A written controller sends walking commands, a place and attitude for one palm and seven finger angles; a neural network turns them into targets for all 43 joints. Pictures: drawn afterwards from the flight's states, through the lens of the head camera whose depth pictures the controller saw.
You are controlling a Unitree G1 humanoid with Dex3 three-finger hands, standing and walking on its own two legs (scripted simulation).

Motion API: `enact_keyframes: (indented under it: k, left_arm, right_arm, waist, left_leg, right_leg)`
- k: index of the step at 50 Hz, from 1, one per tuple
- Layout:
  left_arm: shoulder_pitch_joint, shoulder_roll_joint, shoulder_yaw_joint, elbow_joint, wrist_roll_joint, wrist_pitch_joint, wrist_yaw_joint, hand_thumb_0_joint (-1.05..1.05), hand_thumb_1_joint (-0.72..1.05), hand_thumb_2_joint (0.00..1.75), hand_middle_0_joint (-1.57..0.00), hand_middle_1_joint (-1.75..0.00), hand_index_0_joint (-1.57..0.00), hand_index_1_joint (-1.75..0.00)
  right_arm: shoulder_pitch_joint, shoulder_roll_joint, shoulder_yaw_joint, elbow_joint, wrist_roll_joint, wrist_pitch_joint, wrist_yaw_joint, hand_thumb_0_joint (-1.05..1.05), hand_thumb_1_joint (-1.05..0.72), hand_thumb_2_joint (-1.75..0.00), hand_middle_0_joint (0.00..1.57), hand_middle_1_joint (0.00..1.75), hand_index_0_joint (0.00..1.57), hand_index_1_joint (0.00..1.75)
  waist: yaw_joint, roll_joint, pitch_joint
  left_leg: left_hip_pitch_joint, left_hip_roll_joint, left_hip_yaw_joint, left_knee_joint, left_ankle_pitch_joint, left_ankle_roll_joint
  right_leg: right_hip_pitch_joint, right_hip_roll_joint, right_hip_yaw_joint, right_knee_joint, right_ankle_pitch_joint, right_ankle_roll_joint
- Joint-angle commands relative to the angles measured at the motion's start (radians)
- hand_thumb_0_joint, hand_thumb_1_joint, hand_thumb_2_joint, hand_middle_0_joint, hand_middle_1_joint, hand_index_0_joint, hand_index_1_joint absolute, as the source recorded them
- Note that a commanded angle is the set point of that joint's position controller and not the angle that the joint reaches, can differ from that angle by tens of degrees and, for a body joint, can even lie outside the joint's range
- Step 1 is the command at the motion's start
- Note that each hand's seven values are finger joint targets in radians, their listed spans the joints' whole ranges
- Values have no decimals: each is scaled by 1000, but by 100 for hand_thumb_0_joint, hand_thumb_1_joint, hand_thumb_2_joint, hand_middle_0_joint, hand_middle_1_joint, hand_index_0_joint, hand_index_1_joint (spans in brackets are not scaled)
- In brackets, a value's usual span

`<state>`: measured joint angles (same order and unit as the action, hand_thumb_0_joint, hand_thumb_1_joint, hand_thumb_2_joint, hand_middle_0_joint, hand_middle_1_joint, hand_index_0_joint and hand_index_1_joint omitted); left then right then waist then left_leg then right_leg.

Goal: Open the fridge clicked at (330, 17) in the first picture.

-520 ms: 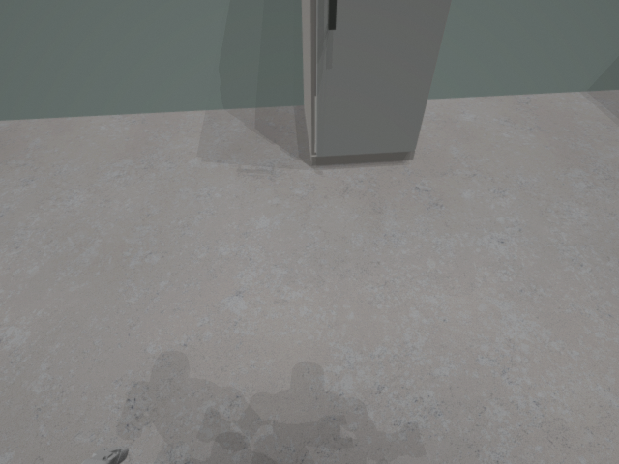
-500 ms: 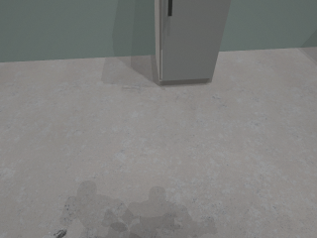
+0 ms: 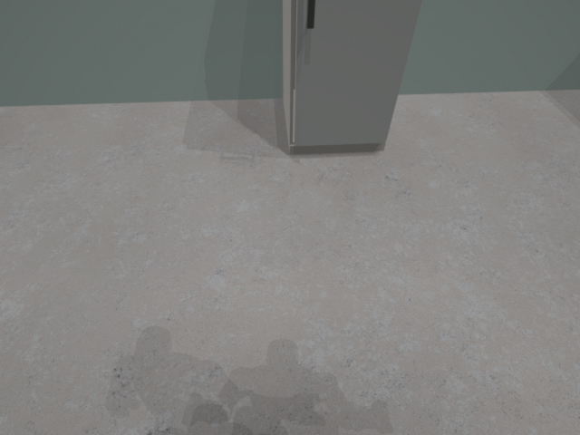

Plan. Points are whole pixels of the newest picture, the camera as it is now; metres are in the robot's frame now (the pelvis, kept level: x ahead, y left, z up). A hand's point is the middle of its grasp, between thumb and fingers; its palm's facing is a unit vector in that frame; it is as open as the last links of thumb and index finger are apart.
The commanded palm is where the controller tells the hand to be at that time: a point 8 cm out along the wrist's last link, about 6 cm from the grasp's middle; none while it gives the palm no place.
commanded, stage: stand and wait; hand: left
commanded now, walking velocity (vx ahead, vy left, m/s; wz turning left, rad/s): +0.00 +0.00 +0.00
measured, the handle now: out of the picture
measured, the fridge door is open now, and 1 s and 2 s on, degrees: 0 0 0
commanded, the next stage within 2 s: look at it before walking up in 0.30 s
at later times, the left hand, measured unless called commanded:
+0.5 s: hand out of the picture +0.07 +0.25 -0.15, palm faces -0.03 -0.94 -0.34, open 7.4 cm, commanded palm none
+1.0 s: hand out of the picture +0.07 +0.26 -0.15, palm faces -0.03 -0.94 -0.34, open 7.4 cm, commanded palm none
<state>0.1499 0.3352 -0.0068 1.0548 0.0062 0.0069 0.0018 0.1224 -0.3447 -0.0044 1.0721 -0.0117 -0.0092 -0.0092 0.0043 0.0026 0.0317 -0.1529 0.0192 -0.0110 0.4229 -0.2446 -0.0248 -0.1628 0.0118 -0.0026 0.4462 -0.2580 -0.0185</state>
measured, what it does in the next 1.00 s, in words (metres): stands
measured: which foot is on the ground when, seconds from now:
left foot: down 0.00-1.00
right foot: down 0.00-1.00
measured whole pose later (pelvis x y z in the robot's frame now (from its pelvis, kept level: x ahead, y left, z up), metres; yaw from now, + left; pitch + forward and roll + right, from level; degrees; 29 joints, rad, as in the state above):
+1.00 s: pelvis +0.00 +0.01 +0.00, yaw +0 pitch -1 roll +0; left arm 0.14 0.34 -0.01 1.09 0.01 0.00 0.00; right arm 0.11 -0.34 0.00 1.11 -0.01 -0.02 0.00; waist 0.01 0.00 0.04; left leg -0.13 0.01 0.00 0.37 -0.21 -0.01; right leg -0.14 0.00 0.00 0.38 -0.22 -0.01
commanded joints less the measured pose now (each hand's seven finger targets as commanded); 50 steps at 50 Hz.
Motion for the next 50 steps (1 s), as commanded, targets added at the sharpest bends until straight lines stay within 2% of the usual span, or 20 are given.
enact_keyframes:
  k: [1, 7, 15, 19, 31, 35, 39, 50]
  left_arm:
    - [-63, 216, 47, -63, 2, -32, 9, 0, 90, 90, -20, -30, -20, -30]
    - [-60, 218, 45, -46, 1, -32, 9, 0, 90, 90, -20, -30, -20, -30]
    - [-66, 217, 42, -39, 4, -30, 8, 0, 90, 90, -20, -30, -20, -30]
    - [-63, 214, 43, -41, 4, -31, 8, 0, 90, 90, -20, -30, -20, -30]
    - [-68, 212, 42, -40, 5, -31, 7, 0, 90, 90, -20, -30, -20, -30]
    - [-63, 213, 41, -38, 5, -30, 8, 0, 90, 90, -20, -30, -20, -30]
    - [-56, 214, 41, -36, 6, -33, 8, 0, 90, 90, -20, -30, -20, -30]
    - [-53, 216, 40, -31, 5, -33, 9, 0, 90, 90, -20, -30, -20, -30]
  right_arm:
    - [-60, -191, -36, -64, -1, -23, -9, 0, -90, -90, 20, 30, 20, 30]
    - [-51, -196, -33, -44, 1, -24, -8, 0, -90, -90, 20, 30, 20, 30]
    - [-47, -198, -32, -33, 1, -24, -6, 0, -90, -90, 20, 30, 20, 30]
    - [-48, -199, -32, -30, 2, -26, -6, 0, -90, -90, 20, 30, 20, 30]
    - [-55, -200, -31, -30, 2, -27, -5, 0, -90, -90, 20, 30, 20, 30]
    - [-58, -201, -32, -29, 3, -27, -5, 0, -90, -90, 20, 30, 20, 30]
    - [-56, -201, -32, -30, 5, -26, -5, 0, -90, -90, 20, 30, 20, 30]
    - [-67, -203, -31, -25, 5, -26, -5, 0, -90, -90, 20, 30, 20, 30]
  waist:
    - [-2, -11, -68]
    - [-2, -10, -79]
    - [-3, -15, -48]
    - [-2, -7, -67]
    - [-2, -12, -55]
    - [-1, 4, -60]
    - [-2, -13, -74]
    - [0, -3, -66]
  left_leg:
    - [13, 90, -69, -59, 169, 48]
    - [20, 95, -73, -71, 169, 49]
    - [7, 96, -82, -93, 141, 50]
    - [18, 99, -84, -92, 167, 51]
    - [20, 100, -86, -102, 178, 51]
    - [29, 102, -87, -107, 176, 52]
    - [44, 102, -84, -98, 201, 51]
    - [51, 103, -79, -105, 211, 49]
  right_leg:
    - [6, -132, 117, -99, 176, -23]
    - [16, -133, 115, -106, 169, -22]
    - [-3, -129, 114, -118, 119, -17]
    - [7, -128, 113, -114, 147, -17]
    - [7, -130, 106, -119, 158, -13]
    - [8, -129, 105, -122, 152, -11]
    - [16, -132, 107, -123, 190, -13]
    - [20, -132, 108, -126, 208, -11]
